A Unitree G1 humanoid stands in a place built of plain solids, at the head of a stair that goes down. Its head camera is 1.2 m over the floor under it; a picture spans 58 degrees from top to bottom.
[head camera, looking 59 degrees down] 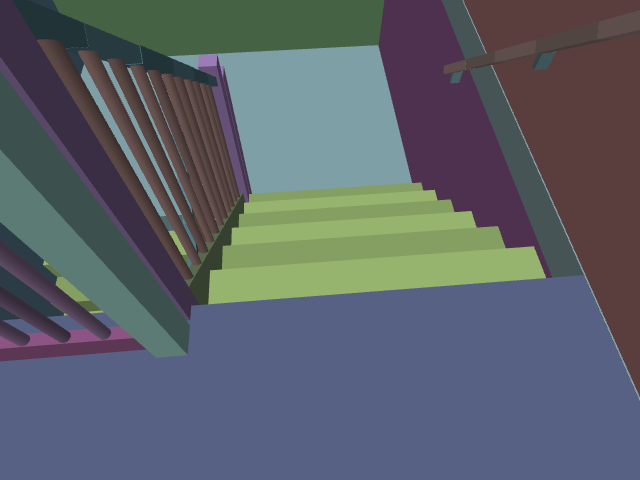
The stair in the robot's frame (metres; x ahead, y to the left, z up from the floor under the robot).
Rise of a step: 0.20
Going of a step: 0.22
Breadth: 1.20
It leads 5 degrees to the left of straight ahead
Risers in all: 7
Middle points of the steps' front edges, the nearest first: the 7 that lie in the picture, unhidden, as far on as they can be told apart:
0.54 -0.22 0.00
0.76 -0.20 -0.19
0.98 -0.18 -0.39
1.19 -0.16 -0.59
1.41 -0.15 -0.78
1.63 -0.13 -0.98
1.84 -0.11 -1.17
